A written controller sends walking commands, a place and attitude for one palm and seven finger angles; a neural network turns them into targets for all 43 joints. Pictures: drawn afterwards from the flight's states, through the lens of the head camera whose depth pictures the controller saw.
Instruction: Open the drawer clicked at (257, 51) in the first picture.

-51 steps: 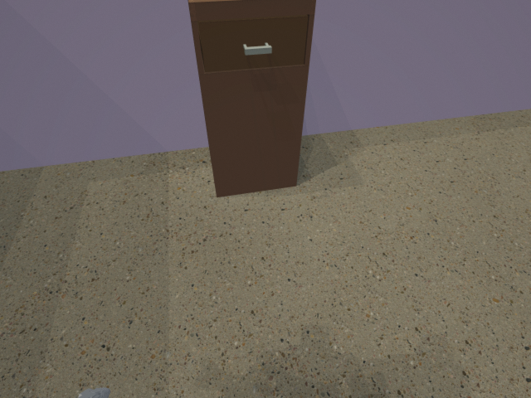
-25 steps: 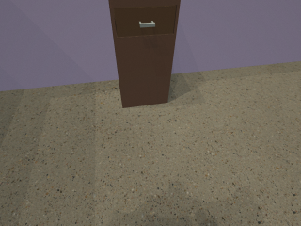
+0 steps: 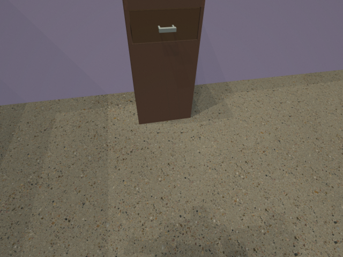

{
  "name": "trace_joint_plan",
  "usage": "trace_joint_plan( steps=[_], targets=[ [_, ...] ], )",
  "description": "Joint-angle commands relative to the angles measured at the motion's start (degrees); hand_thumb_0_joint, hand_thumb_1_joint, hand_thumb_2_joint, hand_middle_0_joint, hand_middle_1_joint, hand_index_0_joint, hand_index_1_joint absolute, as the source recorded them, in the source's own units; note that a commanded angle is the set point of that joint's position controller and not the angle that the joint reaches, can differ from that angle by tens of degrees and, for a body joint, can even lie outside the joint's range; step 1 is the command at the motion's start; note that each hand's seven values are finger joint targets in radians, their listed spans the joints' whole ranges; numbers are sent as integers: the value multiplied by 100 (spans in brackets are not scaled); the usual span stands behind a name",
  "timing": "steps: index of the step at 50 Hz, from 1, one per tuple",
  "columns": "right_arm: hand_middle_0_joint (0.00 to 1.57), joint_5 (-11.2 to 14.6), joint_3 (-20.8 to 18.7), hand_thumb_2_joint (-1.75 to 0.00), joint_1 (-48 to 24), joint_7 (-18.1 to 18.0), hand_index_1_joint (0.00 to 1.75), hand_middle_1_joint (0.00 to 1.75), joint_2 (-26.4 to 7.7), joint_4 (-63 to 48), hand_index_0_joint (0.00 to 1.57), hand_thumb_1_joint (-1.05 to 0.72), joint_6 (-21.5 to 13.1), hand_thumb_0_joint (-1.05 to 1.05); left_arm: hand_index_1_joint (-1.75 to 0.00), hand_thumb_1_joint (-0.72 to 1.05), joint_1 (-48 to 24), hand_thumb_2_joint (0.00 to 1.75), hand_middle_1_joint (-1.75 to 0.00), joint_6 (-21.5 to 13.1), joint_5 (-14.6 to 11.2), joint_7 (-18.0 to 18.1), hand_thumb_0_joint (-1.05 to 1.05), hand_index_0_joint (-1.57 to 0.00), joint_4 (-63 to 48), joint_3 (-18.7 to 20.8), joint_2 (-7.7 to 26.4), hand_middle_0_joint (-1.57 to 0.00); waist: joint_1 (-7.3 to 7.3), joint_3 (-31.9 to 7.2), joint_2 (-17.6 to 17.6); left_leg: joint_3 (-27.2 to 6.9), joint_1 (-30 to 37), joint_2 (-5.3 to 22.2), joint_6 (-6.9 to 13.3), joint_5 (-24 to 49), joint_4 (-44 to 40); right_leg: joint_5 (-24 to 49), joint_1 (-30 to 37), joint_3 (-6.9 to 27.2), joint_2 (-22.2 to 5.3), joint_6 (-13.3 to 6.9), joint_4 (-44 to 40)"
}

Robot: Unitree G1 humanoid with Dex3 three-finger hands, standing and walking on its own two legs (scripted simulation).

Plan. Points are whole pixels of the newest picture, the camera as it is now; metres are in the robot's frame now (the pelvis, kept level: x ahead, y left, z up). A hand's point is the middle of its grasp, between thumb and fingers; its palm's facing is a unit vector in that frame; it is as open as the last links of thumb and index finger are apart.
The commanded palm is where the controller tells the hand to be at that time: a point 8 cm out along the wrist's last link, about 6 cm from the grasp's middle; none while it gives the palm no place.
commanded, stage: look at it before walking up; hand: left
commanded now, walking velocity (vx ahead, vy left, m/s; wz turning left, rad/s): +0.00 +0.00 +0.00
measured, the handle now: (166, 28) +1.28 +0.10 +0.01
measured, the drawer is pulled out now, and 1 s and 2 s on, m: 0.00 0.00 0.00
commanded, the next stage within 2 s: walk to a spot facing it in 0.42 s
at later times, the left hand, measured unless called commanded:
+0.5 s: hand out of the picture +0.08 +0.24 -0.16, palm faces -0.04 -0.94 -0.33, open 7.3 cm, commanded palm none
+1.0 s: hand out of the picture +0.11 +0.14 -0.18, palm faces -0.14 -0.96 -0.23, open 7.3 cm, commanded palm none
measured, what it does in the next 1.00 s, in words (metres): walks ahead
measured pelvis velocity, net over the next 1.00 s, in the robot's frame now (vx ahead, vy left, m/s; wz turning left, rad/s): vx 0.08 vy -0.06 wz -0.22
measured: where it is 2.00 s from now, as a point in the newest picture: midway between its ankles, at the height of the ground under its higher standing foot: (197, 229)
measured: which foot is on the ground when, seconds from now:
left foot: down 0.00-0.90, up 0.92-1.00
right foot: down 0.00-1.00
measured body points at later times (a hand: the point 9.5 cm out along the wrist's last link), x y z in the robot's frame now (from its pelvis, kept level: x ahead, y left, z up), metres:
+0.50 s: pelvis +0.01 +0.00 +0.00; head +0.01 +0.00 +0.45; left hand +0.08 +0.29 -0.13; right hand +0.09 -0.30 -0.13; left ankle +0.01 +0.12 -0.74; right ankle +0.01 -0.12 -0.74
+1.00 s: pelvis +0.08 -0.06 -0.02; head +0.10 -0.07 +0.43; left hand +0.12 +0.19 -0.16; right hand +0.04 -0.31 -0.18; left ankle +0.04 +0.09 -0.67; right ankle +0.05 -0.13 -0.74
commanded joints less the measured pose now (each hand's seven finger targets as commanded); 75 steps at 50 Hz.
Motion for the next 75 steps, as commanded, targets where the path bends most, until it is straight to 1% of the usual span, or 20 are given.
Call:
trace_joint_plan(
  steps=[1,25,31,35,38,41,43,44,45,46,49,51,55,64,67,68,69,70,71,75],
  targets=[
    [20,17,-268,-90,-288,-88,30,30,-1208,-375,20,-90,-123,0,-30,90,-233,90,-30,-130,-12,92,0,-20,-379,266,1160,-20,26,-106,17,-570,-59,653,216,470,-418,307,-64,622,-621,-197,-524],
    [20,32,-239,-90,-348,-105,30,30,-1225,-325,20,-90,-129,0,-30,90,-195,90,-30,-148,-22,104,0,-20,-330,268,1171,-20,32,-310,70,-491,257,690,192,977,-427,980,200,597,-656,-197,-527],
    [20,-58,-175,-90,212,-90,30,30,-603,-267,20,-90,46,0,-30,90,280,90,-30,112,24,29,0,-20,-319,209,540,-20,14,245,20,-192,-4,680,110,-1312,-267,-1283,-658,909,-382,-219,-466],
    [20,-59,-366,-90,456,-104,30,30,-856,-491,20,-90,37,0,-30,90,454,90,-30,126,48,-78,0,-20,-654,338,457,-20,-29,679,428,-643,-4,1144,408,-2570,-552,-1862,-1622,759,45,-253,387],
    [20,-35,-508,-90,683,-123,30,30,-997,-587,20,-90,-91,0,-30,90,298,90,-30,59,38,-153,0,-20,-944,393,129,-20,-123,636,1155,-1267,331,2161,1016,-2049,-1139,-1568,-2207,-24,37,-72,2251],
    [20,-66,-524,-90,642,-128,30,30,-799,-630,20,-90,-164,0,-30,90,353,90,-30,-18,32,-211,0,-20,-1064,441,-69,-20,-13,550,931,-542,361,2196,942,-677,-627,-1650,-1998,-98,-324,-59,2045],
    [20,-70,-496,-90,298,-124,30,30,-679,-709,20,-90,-154,0,-30,90,1396,90,-30,-59,47,-227,0,-20,-738,492,-168,-20,505,185,443,378,-558,1697,485,-599,753,-747,-200,-427,-114,-107,955],
    [20,-31,-431,-90,164,-85,30,30,-401,-840,20,-90,-135,0,-30,90,2206,90,-30,-120,80,-170,0,-20,-480,570,225,-20,849,0,-870,964,-1558,1028,139,-1084,2449,-845,781,381,-374,-281,-21],
    [20,-1,-313,-90,1,-33,30,30,88,-1173,20,-90,-161,0,-30,90,2760,90,-30,-207,84,-52,0,-20,-360,700,867,-20,927,89,-2612,1111,-3320,226,-167,-2432,4315,-830,1329,3230,-1878,-823,-1050],
    [20,-37,-335,-90,-344,-34,30,30,-104,-1328,20,-90,-213,0,-30,90,2917,90,-30,-217,-14,63,0,-20,-371,694,801,-20,945,33,-1723,324,-3536,371,-69,-2133,4750,-258,1373,3818,-2082,-1146,-1235],
    [20,-41,-398,-90,-313,-4,30,30,-41,-1149,20,-90,-265,0,-30,90,1964,90,-30,-286,5,85,0,-20,-622,595,295,-20,452,246,-267,78,-3269,821,-104,-1004,4750,-64,662,2862,-1686,-1334,-956],
    [20,-68,-401,-90,-132,15,30,30,145,-1067,20,-90,-194,0,-30,90,1853,90,-30,-352,40,77,0,-20,-639,540,110,-20,248,322,-20,180,-3020,789,-216,-645,4467,694,308,2269,-1459,-1231,-973],
    [20,-49,-424,-90,-74,62,30,30,326,-1153,20,-90,-116,0,-30,90,1971,90,-30,-422,42,85,0,-20,-528,533,29,-20,143,264,-275,284,-3104,702,-335,-99,4032,1360,404,1681,-1100,-1105,-981],
    [20,-1,-372,-90,-983,112,30,30,485,-1684,20,-90,-246,0,-30,90,2045,90,-30,-374,99,188,0,-20,-462,547,-33,-20,377,399,-741,486,-2371,446,-176,-102,1967,2502,608,1630,-998,-947,-576],
    [20,-5,-450,-90,318,-12,30,30,233,-1328,20,-90,-324,0,-30,90,1600,90,-30,-377,45,175,0,-20,-601,622,145,-20,-269,-95,-630,655,-229,75,-11,236,866,3317,-4,1357,-658,-740,576],
    [20,-37,-531,-90,1222,-97,30,30,-95,-1059,20,-90,-341,0,-30,90,1585,90,-30,-381,4,143,0,-20,-652,634,35,-20,-590,-618,-345,440,1219,384,79,443,721,2769,-614,1204,-400,-583,1631],
    [20,-125,-710,-90,1964,-150,30,30,-839,-902,20,-90,-355,0,-30,90,1884,90,-30,-349,-68,78,0,-20,-690,626,-347,-20,-753,-1425,1246,-1489,2620,2021,500,347,614,130,-1823,564,346,-301,3464],
    [20,-98,-701,-90,2229,-129,30,30,-1022,-877,20,-90,-325,0,-30,90,1868,90,-30,-381,-77,34,0,-20,-828,588,-467,-20,-655,-1546,1849,-3081,2474,3134,969,43,-386,-2107,-2616,385,548,-182,5028],
    [20,-64,-635,-90,1764,-116,30,30,-753,-991,20,-90,-290,0,-30,90,1473,90,-30,-363,-27,32,0,-20,-909,615,-329,-20,-544,-752,952,-2946,1516,3168,1183,-678,-744,-1879,-2760,538,90,-244,5502],
    [20,-58,-339,-90,766,-128,30,30,351,-1059,20,-90,-440,0,-30,90,1242,90,-30,-83,121,-171,0,-20,-835,633,-567,-20,143,459,941,-531,-698,2069,413,-446,-1101,-416,-2373,206,-477,-91,5288]
  ],
)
